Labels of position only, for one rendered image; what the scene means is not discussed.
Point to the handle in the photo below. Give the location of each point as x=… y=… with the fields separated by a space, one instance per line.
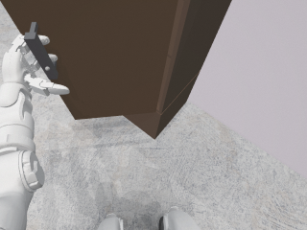
x=35 y=45

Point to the right robot shin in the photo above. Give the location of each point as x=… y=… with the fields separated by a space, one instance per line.
x=175 y=208

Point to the robot left forearm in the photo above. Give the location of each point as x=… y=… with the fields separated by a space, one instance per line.
x=17 y=125

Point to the cupboard door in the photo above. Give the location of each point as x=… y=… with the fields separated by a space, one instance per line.
x=111 y=53

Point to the left robot upper arm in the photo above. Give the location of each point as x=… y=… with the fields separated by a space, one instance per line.
x=20 y=176

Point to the robot shin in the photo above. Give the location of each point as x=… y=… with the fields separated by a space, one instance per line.
x=175 y=208
x=110 y=216

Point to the robot left hand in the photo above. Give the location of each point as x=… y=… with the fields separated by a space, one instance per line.
x=16 y=69

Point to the left robot shin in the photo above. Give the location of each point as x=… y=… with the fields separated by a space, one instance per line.
x=110 y=216

